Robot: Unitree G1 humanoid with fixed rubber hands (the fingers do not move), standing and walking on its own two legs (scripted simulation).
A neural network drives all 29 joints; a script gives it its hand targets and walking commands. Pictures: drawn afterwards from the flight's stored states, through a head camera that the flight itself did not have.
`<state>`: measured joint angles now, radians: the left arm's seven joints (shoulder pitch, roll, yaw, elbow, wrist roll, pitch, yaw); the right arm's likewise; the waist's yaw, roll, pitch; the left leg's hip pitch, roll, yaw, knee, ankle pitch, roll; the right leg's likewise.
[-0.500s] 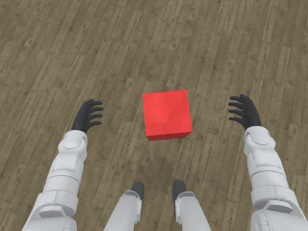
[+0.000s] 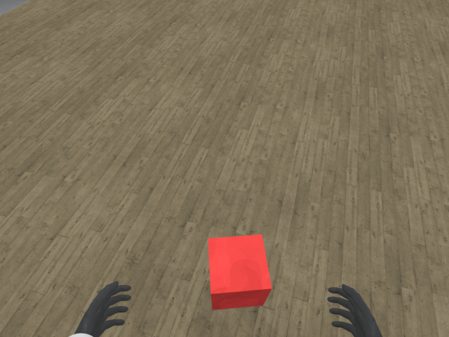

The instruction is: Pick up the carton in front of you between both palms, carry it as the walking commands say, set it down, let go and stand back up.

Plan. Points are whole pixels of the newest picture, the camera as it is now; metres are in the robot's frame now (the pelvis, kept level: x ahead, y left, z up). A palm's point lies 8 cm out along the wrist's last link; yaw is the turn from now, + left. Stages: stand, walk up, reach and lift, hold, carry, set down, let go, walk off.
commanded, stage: let go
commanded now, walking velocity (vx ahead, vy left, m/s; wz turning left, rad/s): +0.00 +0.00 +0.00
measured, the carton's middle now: (236, 273) +0.45 -0.03 -0.65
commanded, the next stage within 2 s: stand in 0.46 s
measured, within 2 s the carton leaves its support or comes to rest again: neither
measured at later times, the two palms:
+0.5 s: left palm (86, 331) +0.16 +0.24 -0.06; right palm out of the picture +0.15 -0.24 -0.07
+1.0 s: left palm (65, 336) +0.16 +0.29 -0.10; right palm out of the picture +0.15 -0.29 -0.08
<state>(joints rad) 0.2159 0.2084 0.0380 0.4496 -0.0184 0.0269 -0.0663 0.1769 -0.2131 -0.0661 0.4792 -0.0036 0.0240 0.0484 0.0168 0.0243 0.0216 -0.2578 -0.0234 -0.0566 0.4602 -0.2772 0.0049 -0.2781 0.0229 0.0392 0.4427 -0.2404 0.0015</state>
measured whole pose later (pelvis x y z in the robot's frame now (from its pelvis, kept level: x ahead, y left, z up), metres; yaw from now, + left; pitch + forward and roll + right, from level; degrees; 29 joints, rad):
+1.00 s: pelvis +0.02 +0.00 +0.00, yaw +0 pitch +0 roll +0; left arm 0.14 0.33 0.03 0.79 0.04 0.01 0.02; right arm 0.19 -0.34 -0.04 0.73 -0.04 0.01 -0.02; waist 0.00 -0.01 0.01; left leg -0.15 -0.03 -0.06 0.50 -0.34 0.01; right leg -0.18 0.02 0.04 0.49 -0.31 0.00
